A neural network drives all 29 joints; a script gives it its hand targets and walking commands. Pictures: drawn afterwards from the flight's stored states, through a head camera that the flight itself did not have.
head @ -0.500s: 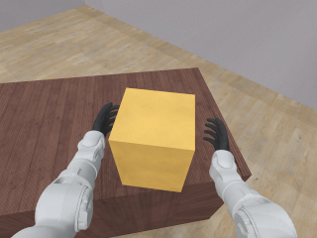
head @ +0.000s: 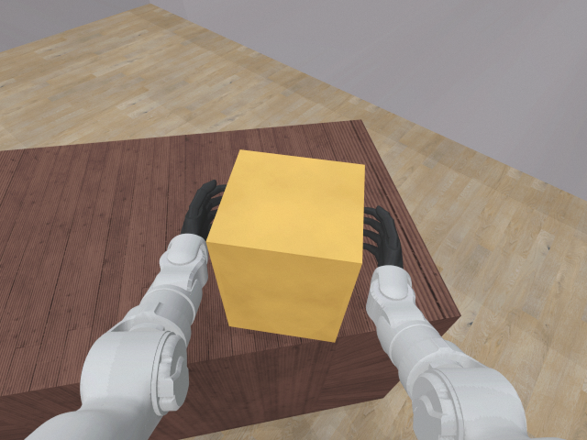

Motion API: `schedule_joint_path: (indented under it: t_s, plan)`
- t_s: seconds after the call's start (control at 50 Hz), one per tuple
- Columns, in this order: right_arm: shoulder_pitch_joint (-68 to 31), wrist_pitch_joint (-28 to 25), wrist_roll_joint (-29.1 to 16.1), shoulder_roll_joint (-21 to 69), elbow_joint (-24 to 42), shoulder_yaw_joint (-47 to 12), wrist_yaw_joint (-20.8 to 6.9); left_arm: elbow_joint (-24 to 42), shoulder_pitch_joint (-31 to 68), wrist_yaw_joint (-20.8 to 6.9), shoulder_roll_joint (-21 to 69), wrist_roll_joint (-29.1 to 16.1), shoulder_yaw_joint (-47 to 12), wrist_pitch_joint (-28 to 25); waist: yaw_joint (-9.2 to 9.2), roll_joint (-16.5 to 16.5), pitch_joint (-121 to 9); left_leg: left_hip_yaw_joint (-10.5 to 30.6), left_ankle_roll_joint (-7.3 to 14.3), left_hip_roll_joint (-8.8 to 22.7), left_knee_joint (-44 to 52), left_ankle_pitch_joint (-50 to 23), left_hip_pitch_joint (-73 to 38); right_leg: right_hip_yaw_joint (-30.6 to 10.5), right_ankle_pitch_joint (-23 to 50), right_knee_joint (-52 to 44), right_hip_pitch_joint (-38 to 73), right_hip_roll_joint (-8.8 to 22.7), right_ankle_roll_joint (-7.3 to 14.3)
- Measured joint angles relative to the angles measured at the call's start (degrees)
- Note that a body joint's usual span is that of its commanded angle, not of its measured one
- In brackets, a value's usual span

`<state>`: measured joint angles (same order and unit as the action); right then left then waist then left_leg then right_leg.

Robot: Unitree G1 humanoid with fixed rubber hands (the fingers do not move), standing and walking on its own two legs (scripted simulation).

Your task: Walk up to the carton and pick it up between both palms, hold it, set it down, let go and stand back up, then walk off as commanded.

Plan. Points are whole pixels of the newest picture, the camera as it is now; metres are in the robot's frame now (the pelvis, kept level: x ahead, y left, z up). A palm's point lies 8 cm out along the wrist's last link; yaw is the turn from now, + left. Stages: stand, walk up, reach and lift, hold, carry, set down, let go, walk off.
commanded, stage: reach and lift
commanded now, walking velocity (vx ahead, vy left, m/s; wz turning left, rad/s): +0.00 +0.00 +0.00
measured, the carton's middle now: (290, 252) +0.40 +0.00 -0.01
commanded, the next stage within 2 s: none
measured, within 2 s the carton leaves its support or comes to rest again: leaves its support in 1.06 s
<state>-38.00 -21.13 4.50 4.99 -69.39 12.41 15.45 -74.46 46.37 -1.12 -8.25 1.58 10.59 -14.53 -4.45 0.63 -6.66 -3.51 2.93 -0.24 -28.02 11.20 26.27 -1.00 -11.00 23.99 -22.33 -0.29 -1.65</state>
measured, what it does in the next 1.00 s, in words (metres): stands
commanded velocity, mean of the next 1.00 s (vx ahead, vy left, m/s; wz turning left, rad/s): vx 0.00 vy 0.00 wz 0.00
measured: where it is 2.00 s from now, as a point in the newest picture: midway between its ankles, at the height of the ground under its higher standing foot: outside the picture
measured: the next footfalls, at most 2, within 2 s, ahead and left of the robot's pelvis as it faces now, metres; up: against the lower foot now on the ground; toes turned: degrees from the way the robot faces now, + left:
none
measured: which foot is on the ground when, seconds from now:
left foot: down 0.00-1.00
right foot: down 0.00-1.00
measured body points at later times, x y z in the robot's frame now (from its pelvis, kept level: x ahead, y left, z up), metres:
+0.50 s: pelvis -0.01 +0.00 +0.00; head +0.02 +0.02 +0.45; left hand +0.41 +0.14 +0.05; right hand +0.36 -0.14 +0.03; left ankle +0.02 +0.08 -0.74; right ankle +0.00 -0.14 -0.74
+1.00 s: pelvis -0.01 +0.00 +0.00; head +0.02 +0.02 +0.45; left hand +0.41 +0.15 +0.04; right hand +0.36 -0.13 +0.03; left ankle +0.02 +0.08 -0.74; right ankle +0.00 -0.14 -0.74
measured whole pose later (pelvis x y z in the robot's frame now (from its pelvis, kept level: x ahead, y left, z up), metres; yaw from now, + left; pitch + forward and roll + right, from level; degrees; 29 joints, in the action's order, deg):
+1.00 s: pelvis -0.01 +0.00 +0.00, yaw +0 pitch +9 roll -2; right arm -36.4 -27.0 17.1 8.0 -68.7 27.0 15.3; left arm -74.7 45.9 -1.8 -4.4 12.1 21.9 -18.7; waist -2.4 0.6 -6.4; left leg -3.4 2.9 -0.2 -28.0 10.8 26.3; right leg -0.9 -10.3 23.2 -21.9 -0.3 -1.7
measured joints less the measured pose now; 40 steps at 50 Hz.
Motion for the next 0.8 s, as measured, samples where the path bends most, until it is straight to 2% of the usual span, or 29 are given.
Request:
schedule_joint_path:
  t_s: [0.12, 0.22, 0.38, 0.8]
  plan:
    - [0.1, -2.0, 5.5, 1.2, -0.4, 5.4, 0.0, 0.1, 0.0, -0.8, 0.9, 5.6, 5.3, -1.1, 0.08, 0.0, 0.0, 0.0, 0.0, 0.0, 0.0, 0.0, 0.0, 0.0, 0.0, 0.0, 0.0, 0.0, 0.0]
    - [1.1, -4.9, 9.4, 2.5, 0.0, 10.9, 0.0, 0.0, -0.2, -1.4, 2.4, 9.5, 9.4, -2.8, 1.09, 0.0, 0.0, 0.0, 0.0, 0.0, 0.0, -0.2, 0.0, 0.0, 0.1, 0.0, 0.0, 0.0, 0.0]
    - [1.5, -6.1, 13.3, 2.8, 0.5, 13.5, -0.5, -0.6, -0.7, -1.4, 3.0, 10.5, 11.2, -5.1, 1.78, 0.0, 0.0, 0.0, 0.0, 0.0, 0.0, -0.4, 0.0, 0.0, 0.4, 0.0, 0.0, 0.0, 0.1]
    - [1.5, -5.9, 14.0, 3.0, 0.6, 14.6, -0.5, -0.5, -0.5, -1.3, 3.2, 10.5, 11.3, -4.3, 1.67, 0.0, 0.3, 0.0, 0.0, 0.0, 0.0, -0.3, 0.0, 0.0, 0.5, -0.3, 0.2, 0.0, 0.1]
